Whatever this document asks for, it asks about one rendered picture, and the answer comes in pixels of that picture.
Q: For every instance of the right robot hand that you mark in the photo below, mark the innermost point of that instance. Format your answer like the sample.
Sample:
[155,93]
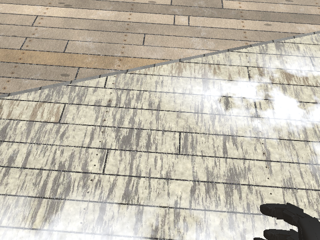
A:
[308,226]

